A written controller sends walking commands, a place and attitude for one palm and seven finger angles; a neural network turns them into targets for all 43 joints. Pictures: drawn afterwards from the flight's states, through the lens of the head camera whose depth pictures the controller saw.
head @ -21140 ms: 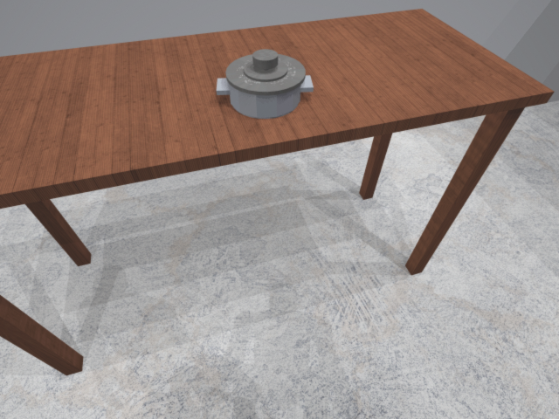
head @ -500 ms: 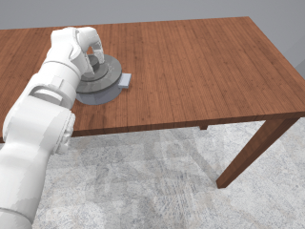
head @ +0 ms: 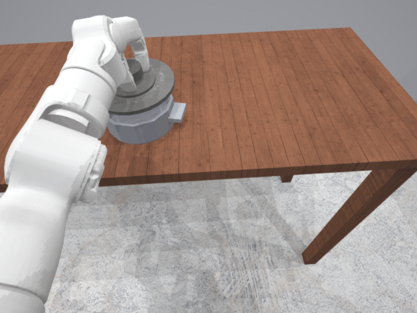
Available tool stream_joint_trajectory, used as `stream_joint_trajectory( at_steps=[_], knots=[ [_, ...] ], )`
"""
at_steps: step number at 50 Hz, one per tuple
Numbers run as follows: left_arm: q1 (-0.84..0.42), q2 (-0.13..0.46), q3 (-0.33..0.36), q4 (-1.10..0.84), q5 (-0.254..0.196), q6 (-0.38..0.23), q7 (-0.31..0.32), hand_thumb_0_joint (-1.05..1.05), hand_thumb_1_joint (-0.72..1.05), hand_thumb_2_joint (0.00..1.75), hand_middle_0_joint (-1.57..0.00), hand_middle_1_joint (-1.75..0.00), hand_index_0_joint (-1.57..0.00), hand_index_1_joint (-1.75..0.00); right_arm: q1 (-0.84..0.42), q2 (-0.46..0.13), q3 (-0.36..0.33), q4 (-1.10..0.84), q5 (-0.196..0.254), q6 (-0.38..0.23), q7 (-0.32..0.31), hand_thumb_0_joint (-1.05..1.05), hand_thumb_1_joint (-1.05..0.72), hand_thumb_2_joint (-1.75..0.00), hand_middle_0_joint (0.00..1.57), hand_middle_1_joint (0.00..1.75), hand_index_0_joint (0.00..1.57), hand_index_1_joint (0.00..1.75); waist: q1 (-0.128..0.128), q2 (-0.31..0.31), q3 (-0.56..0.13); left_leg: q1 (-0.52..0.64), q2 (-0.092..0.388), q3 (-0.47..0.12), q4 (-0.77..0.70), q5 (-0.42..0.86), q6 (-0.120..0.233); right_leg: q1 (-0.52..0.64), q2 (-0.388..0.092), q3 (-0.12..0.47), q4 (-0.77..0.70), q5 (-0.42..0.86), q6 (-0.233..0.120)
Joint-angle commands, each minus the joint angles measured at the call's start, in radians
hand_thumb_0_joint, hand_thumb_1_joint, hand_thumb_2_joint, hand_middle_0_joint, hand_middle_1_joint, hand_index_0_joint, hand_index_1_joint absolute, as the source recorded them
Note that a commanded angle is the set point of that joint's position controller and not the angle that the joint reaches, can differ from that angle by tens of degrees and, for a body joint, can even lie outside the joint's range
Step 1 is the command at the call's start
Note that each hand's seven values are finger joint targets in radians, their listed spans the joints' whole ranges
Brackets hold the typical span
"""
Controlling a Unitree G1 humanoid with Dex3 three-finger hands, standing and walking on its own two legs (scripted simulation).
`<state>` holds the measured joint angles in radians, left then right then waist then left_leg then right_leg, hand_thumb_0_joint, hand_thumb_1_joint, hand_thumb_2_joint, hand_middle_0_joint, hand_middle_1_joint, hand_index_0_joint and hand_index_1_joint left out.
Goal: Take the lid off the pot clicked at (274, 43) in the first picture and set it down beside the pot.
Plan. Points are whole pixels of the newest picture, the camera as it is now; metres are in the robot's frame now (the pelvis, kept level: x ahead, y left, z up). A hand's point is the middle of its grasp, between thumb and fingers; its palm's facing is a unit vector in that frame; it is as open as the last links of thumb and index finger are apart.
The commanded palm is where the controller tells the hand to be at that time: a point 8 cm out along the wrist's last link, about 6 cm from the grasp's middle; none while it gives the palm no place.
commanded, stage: lift the lid straight up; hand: left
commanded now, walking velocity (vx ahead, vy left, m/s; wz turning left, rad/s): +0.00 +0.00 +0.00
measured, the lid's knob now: (128, 71) +0.52 +0.12 +0.20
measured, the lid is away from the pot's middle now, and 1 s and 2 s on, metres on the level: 0.01 0.01 0.07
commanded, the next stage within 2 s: move the lid sideways beside the pot in 1.24 s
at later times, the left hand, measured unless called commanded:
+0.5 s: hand (114, 44) +0.49 +0.12 +0.27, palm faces -0.27 -0.10 -0.96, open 8.0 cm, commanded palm +0.49 +0.13 +0.33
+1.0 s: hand (105, 17) +0.51 +0.12 +0.30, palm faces -0.21 -0.14 -0.97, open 8.0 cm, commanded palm +0.50 +0.13 +0.37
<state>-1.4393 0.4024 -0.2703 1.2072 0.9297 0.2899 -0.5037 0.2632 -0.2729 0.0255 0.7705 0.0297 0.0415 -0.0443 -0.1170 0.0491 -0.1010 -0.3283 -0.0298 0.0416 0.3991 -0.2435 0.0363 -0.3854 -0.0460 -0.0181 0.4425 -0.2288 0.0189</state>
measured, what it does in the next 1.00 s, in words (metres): stands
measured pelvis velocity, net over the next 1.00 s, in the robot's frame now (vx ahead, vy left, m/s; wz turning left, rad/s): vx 0.00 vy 0.00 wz -0.01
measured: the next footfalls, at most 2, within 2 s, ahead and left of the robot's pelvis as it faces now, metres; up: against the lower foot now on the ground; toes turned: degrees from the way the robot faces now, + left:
none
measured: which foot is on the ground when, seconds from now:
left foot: down 0.00-1.00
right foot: down 0.00-1.00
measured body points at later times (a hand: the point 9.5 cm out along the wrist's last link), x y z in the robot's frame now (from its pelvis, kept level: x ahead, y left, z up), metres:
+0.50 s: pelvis -0.01 +0.00 +0.00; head +0.03 -0.02 +0.45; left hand +0.50 +0.12 +0.32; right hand +0.04 -0.26 -0.14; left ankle -0.04 +0.10 -0.74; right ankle -0.02 -0.13 -0.74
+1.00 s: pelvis +0.00 +0.00 +0.00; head +0.04 -0.02 +0.45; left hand +0.51 +0.13 +0.36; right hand +0.04 -0.26 -0.14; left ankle -0.04 +0.10 -0.74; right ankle -0.02 -0.13 -0.74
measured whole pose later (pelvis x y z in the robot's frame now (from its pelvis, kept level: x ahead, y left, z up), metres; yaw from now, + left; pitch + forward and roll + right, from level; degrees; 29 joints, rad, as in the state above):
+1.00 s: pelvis +0.00 +0.00 +0.00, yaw +0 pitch +11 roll +1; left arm -1.65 0.46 -0.26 1.28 0.98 0.37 -0.52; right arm 0.29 -0.28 0.04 0.79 0.03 -0.01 -0.05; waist -0.13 0.05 -0.12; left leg -0.33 -0.03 0.05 0.35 -0.22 0.04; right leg -0.39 -0.05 -0.01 0.40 -0.21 0.02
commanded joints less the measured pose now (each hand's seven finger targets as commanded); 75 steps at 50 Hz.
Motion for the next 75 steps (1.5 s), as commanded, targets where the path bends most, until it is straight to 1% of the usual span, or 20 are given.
stream_joint_trajectory(
  at_steps=[1,3,9,13,16,20,24,28,34,38,41,49,53,57,59,63,67,69,73,75],
  knots=[
    [-0.715,0.311,0.065,-0.239,0.058,-0.001,0.069,0.00,0.60,0.92,-0.84,-1.11,-0.84,-1.10,0.040,-0.135,-0.042,-0.084,0.001,-0.026,-0.012,0.00,-0.90,-0.90,0.20,0.30,0.20,0.30,-0.002,-0.059,-0.487,0.242,-0.033,-0.046,0.043,0.502,0.033,0.186,0.063,0.009,0.010,0.430,-0.043],
    [-0.702,0.243,0.018,-0.269,0.036,0.001,0.066,0.00,0.60,0.92,-0.84,-1.11,-0.84,-1.10,0.036,-0.138,-0.045,-0.092,0.005,-0.024,-0.006,0.00,-0.90,-0.90,0.20,0.30,0.20,0.30,-0.005,-0.016,-0.474,0.270,-0.025,-0.050,0.047,0.553,0.024,0.162,0.063,-0.001,0.006,0.437,-0.047],
    [-0.706,0.261,0.035,-0.250,0.042,0.011,0.052,0.00,0.60,0.92,-0.84,-1.11,-0.84,-1.10,0.037,-0.137,-0.043,-0.091,0.007,-0.024,-0.005,0.00,-0.90,-0.90,0.20,0.30,0.20,0.30,-0.008,-0.086,-0.467,0.253,-0.027,-0.045,0.032,0.491,0.032,0.176,0.064,0.005,-0.004,0.402,-0.039],
    [-0.721,0.208,-0.007,-0.240,0.018,0.018,0.047,0.00,0.60,0.92,-0.84,-1.11,-0.84,-1.10,0.030,-0.142,-0.043,-0.088,0.014,-0.026,-0.007,0.00,-0.90,-0.90,0.20,0.30,0.20,0.30,-0.018,-0.051,-0.400,0.254,-0.025,-0.046,0.022,0.470,0.032,0.134,0.065,-0.004,-0.023,0.379,-0.046],
    [-0.766,0.284,0.033,-0.200,0.048,0.026,0.050,0.00,0.60,0.92,-0.84,-1.11,-0.84,-1.10,0.042,-0.145,-0.037,-0.075,0.011,-0.031,-0.013,0.00,-0.90,-0.90,0.20,0.30,0.20,0.30,-0.023,-0.109,-0.385,0.209,-0.034,-0.046,0.000,0.357,0.036,0.151,0.068,0.002,-0.030,0.329,-0.044],
    [-0.819,0.263,0.016,-0.252,0.057,0.009,0.055,0.00,0.60,0.92,-0.84,-1.11,-0.84,-1.10,0.035,-0.135,-0.036,-0.082,0.006,-0.050,-0.012,0.00,-0.90,-0.90,0.20,0.30,0.20,0.30,-0.014,-0.027,-0.471,0.277,-0.025,-0.060,0.014,0.444,0.026,0.141,0.064,0.006,-0.017,0.342,-0.046],
    [-0.786,0.328,0.063,-0.187,0.077,0.024,0.059,0.00,0.60,0.92,-0.84,-1.11,-0.84,-1.10,0.050,-0.144,-0.036,-0.069,0.005,-0.048,-0.013,0.00,-0.90,-0.90,0.20,0.30,0.20,0.30,-0.009,-0.079,-0.461,0.236,-0.026,-0.050,0.007,0.431,0.024,0.173,0.064,0.009,-0.018,0.353,-0.045],
    [-0.779,0.237,0.003,-0.146,0.049,0.041,0.056,0.00,0.60,0.92,-0.84,-1.11,-0.84,-1.10,0.044,-0.150,-0.036,-0.068,0.016,-0.047,-0.013,0.00,-0.90,-0.90,0.20,0.30,0.20,0.30,-0.024,-0.068,-0.381,0.218,-0.023,-0.047,-0.005,0.413,0.025,0.126,0.065,-0.003,-0.036,0.336,-0.048],
    [-0.857,0.284,0.023,-0.198,0.076,0.040,0.056,0.00,0.60,0.92,-0.84,-1.11,-0.84,-1.10,0.049,-0.145,-0.034,-0.073,0.008,-0.062,-0.009,0.00,-0.90,-0.90,0.20,0.30,0.20,0.30,-0.016,-0.061,-0.482,0.261,-0.024,-0.056,0.003,0.449,0.024,0.156,0.062,0.010,-0.028,0.346,-0.042],
    [-0.885,0.216,-0.017,-0.231,0.052,0.038,0.056,0.00,0.60,0.92,-0.84,-1.11,-0.84,-1.10,0.049,-0.145,-0.036,-0.073,0.015,-0.072,-0.007,0.00,-0.90,-0.90,0.20,0.30,0.20,0.30,-0.023,0.017,-0.468,0.313,-0.014,-0.063,0.011,0.538,0.014,0.108,0.063,0.002,-0.036,0.359,-0.047],
    [-0.875,0.277,0.020,-0.153,0.088,0.055,0.052,0.00,0.60,0.92,-0.84,-1.11,-0.84,-1.10,0.063,-0.149,-0.034,-0.055,0.010,-0.074,-0.008,0.00,-0.90,-0.90,0.20,0.30,0.20,0.30,-0.026,-0.069,-0.446,0.274,-0.020,-0.063,0.006,0.497,0.021,0.114,0.071,0.003,-0.038,0.342,-0.041],
    [-0.927,0.300,0.027,-0.221,0.097,0.069,0.050,0.00,0.60,0.92,-0.84,-1.11,-0.84,-1.10,0.051,-0.145,-0.032,-0.072,0.005,-0.079,-0.003,0.00,-0.90,-0.90,0.20,0.30,0.20,0.30,-0.008,-0.035,-0.542,0.306,-0.019,-0.059,0.027,0.634,0.017,0.171,0.060,0.014,-0.020,0.439,-0.037],
    [-0.874,0.271,0.019,-0.208,0.083,0.080,0.042,0.00,0.60,0.92,-0.84,-1.11,-0.84,-1.10,0.044,-0.147,-0.037,-0.077,0.007,-0.072,0.001,0.00,-0.90,-0.90,0.20,0.30,0.20,0.30,-0.006,-0.013,-0.515,0.317,-0.011,-0.052,0.038,0.696,0.016,0.157,0.060,0.008,-0.020,0.469,-0.041],
    [-0.827,0.233,-0.008,-0.123,0.100,0.116,0.029,0.00,0.60,0.92,-0.84,-1.11,-0.84,-1.10,0.035,-0.151,-0.030,-0.066,0.015,-0.047,0.007,0.00,-0.90,-0.90,0.20,0.30,0.20,0.30,-0.020,-0.092,-0.394,0.244,-0.016,-0.048,0.015,0.566,0.026,0.118,0.063,0.001,-0.039,0.395,-0.037],
    [-0.860,0.253,0.002,-0.225,0.096,0.104,0.030,0.00,0.60,0.92,-0.84,-1.11,-0.84,-1.10,0.022,-0.149,-0.032,-0.081,0.011,-0.043,0.010,0.00,-0.90,-0.90,0.20,0.30,0.20,0.30,-0.008,-0.064,-0.492,0.291,-0.015,-0.052,0.028,0.635,0.023,0.155,0.060,0.008,-0.023,0.438,-0.035],
    [-0.880,0.219,-0.013,-0.262,0.068,0.095,0.029,0.00,0.60,0.92,-0.84,-1.11,-0.84,-1.10,0.015,-0.141,-0.033,-0.087,0.014,-0.048,0.004,0.00,-0.90,-0.90,0.20,0.30,0.20,0.30,-0.013,-0.019,-0.495,0.327,-0.013,-0.056,0.038,0.648,0.023,0.139,0.058,0.003,-0.027,0.435,-0.040],
    [-0.934,0.300,0.029,-0.293,0.094,0.087,0.026,0.00,0.60,0.92,-0.84,-1.11,-0.84,-1.10,0.006,-0.130,-0.031,-0.090,0.008,-0.065,0.000,0.00,-0.90,-0.90,0.20,0.30,0.20,0.30,-0.001,-0.053,-0.558,0.323,-0.022,-0.059,0.039,0.623,0.027,0.182,0.058,0.013,-0.011,0.433,-0.034],
    [-0.851,0.391,0.079,-0.294,0.126,0.048,0.027,0.00,0.60,0.92,-0.84,-1.11,-0.84,-1.10,0.009,-0.140,-0.032,-0.099,0.002,-0.042,-0.006,0.00,-0.90,-0.90,0.20,0.30,0.20,0.30,0.008,-0.103,-0.548,0.268,-0.024,-0.049,0.044,0.609,0.025,0.221,0.057,0.018,-0.006,0.457,-0.035],
    [-0.781,0.326,0.024,-0.178,0.113,0.068,0.030,0.00,0.60,0.92,-0.84,-1.11,-0.84,-1.10,-0.010,-0.150,-0.026,-0.098,0.020,-0.005,-0.012,0.00,-0.90,-0.90,0.20,0.30,0.20,0.30,-0.005,-0.078,-0.362,0.177,-0.023,-0.035,0.004,0.485,0.019,0.160,0.053,0.000,-0.029,0.388,-0.049],
    [-0.799,0.362,0.037,-0.181,0.136,0.069,0.031,0.00,0.60,0.92,-0.84,-1.11,-0.84,-1.10,-0.013,-0.149,-0.024,-0.104,0.016,0.004,-0.011,0.00,-0.90,-0.90,0.20,0.30,0.20,0.30,-0.004,-0.078,-0.380,0.177,-0.021,-0.034,0.002,0.449,0.020,0.157,0.054,0.005,-0.029,0.351,-0.046]
  ],
)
